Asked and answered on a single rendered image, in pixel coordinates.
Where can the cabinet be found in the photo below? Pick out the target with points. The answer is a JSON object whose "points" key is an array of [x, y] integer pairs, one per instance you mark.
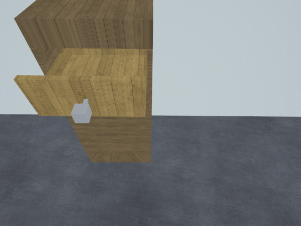
{"points": [[50, 25]]}

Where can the handle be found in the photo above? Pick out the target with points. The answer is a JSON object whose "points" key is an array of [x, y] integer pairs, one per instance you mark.
{"points": [[81, 113]]}

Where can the drawer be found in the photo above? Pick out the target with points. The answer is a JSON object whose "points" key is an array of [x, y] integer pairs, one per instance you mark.
{"points": [[113, 80]]}

